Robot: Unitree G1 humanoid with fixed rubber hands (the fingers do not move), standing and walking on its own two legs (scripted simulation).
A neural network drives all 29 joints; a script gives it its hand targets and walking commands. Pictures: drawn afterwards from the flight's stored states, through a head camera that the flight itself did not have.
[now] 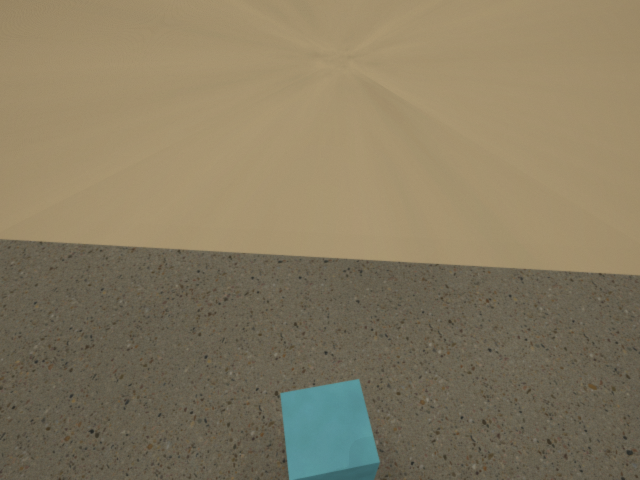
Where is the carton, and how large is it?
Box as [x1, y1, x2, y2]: [280, 379, 379, 479]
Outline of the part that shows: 358,379 280,393 289,479 374,478 379,460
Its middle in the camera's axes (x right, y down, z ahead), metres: +0.02 +0.55 +1.04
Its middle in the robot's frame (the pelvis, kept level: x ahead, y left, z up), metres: +0.38 +0.02 -0.66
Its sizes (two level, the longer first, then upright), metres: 0.210 0.200 0.250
